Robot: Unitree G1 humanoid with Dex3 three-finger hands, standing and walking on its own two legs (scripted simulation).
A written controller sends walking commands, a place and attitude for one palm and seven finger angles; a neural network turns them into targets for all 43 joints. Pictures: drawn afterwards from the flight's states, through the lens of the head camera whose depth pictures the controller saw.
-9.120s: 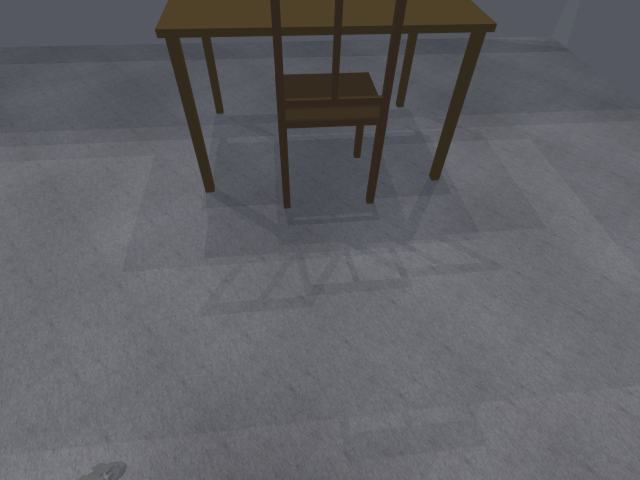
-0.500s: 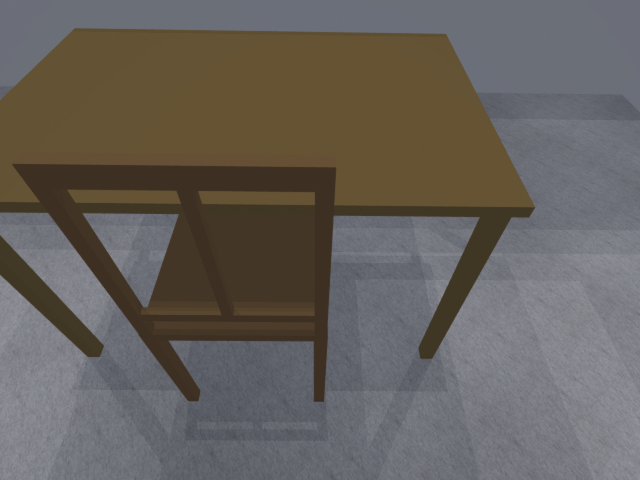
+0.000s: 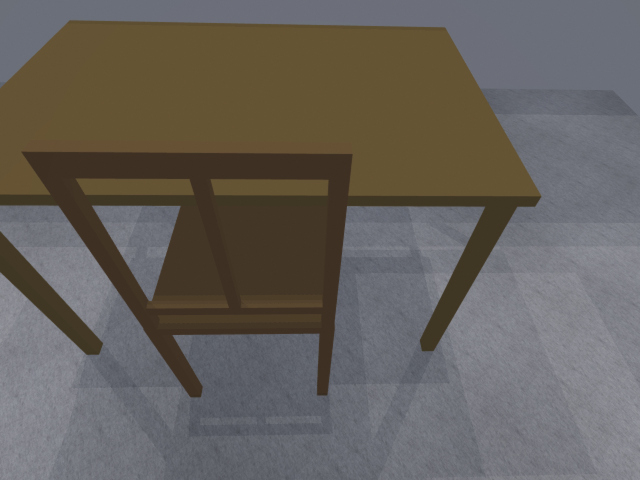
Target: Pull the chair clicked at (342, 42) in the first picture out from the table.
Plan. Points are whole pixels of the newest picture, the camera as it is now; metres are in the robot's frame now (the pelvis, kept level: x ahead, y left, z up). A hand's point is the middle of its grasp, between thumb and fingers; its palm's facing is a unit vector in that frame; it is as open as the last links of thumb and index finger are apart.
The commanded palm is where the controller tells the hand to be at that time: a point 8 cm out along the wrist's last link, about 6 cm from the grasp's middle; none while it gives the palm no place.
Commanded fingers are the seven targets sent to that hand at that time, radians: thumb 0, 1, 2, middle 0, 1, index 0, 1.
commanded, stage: look again from close up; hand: left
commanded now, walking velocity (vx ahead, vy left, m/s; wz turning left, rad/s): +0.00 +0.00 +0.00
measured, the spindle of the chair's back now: (220, 251) +0.47 +0.20 -0.06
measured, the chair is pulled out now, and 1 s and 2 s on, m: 0.00 0.00 0.00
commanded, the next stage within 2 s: raise the hand toward the chair's back in 0.34 s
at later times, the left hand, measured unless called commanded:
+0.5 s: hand out of the picture +0.03 +0.19 -0.15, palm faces +0.12 -0.97 -0.21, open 7.4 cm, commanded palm +0.10 +0.23 -0.06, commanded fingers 0.00 0.81 0.86 -0.19 -0.29 -0.19 -0.29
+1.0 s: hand out of the picture +0.11 +0.17 -0.05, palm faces +0.12 -0.99 -0.05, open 10.5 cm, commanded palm +0.11 +0.23 -0.05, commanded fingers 0.00 0.22 0.61 -0.13 -0.19 -0.13 -0.19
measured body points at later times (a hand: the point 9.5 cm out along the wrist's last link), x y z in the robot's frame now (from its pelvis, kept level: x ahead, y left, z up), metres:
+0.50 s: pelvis +0.00 +0.00 +0.00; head +0.02 +0.01 +0.45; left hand +0.03 +0.24 -0.14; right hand +0.04 -0.23 -0.14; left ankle +0.01 +0.10 -0.73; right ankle -0.07 -0.13 -0.73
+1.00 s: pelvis -0.08 -0.04 -0.11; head -0.03 -0.02 +0.34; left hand +0.10 +0.23 -0.05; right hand +0.16 -0.26 -0.16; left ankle +0.00 +0.10 -0.73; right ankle -0.07 -0.13 -0.73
